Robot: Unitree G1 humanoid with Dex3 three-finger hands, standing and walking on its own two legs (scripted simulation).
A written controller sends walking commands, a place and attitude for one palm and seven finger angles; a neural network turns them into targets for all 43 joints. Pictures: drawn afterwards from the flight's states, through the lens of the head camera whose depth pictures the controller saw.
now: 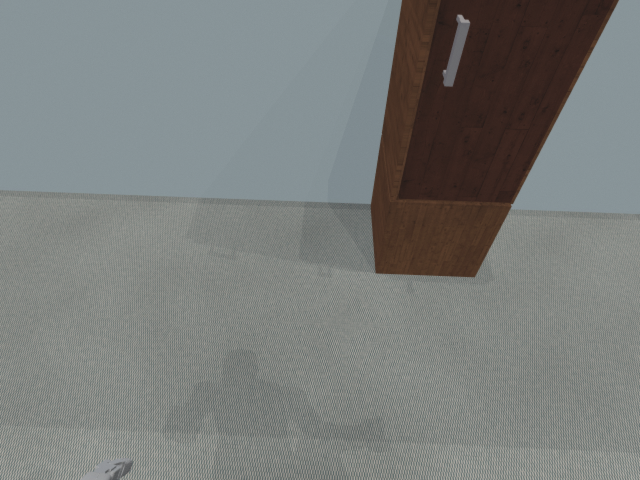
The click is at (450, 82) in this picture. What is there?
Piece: cupboard door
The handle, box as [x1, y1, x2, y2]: [442, 15, 469, 86]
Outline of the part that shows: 461,15 457,15 456,18 458,25 447,68 443,70 442,73 444,77 443,83 444,85 452,86 469,25 469,21 465,20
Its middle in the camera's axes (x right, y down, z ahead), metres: +0.30 -0.42 +0.87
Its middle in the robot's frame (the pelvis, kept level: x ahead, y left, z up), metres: +0.96 -0.25 +0.13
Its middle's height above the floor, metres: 0.89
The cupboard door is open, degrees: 0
